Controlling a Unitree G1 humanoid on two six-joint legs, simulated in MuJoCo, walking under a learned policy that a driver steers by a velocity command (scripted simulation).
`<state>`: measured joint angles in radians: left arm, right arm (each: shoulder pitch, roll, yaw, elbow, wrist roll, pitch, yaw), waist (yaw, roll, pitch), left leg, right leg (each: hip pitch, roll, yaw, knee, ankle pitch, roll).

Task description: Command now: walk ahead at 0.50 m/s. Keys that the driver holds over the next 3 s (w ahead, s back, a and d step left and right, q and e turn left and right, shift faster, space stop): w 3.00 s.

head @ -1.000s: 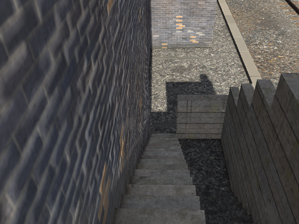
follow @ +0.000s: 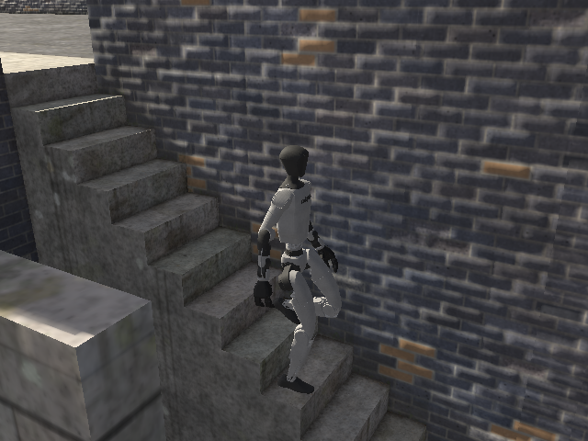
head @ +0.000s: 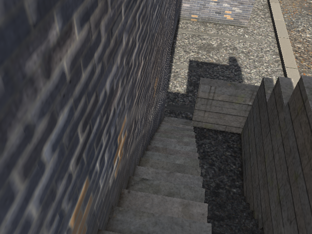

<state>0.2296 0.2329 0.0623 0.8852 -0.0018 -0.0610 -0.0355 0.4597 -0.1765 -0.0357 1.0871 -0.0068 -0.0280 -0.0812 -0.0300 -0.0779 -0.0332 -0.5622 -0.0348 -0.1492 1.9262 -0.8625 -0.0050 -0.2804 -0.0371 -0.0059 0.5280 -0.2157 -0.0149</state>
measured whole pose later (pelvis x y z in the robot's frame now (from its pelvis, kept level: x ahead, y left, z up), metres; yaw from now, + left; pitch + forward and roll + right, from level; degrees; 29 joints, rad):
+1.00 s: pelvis +0.40 -0.07 -0.33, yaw -3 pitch -1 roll +3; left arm 0.12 0.30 0.08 0.88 -0.05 0.04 -0.02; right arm 0.44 -0.21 -0.05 1.00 -0.02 0.00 -0.11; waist -0.12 -0.13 -0.02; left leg -0.37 0.19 -0.04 1.29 -0.89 -0.11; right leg -0.29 -0.09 0.10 0.40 0.18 0.04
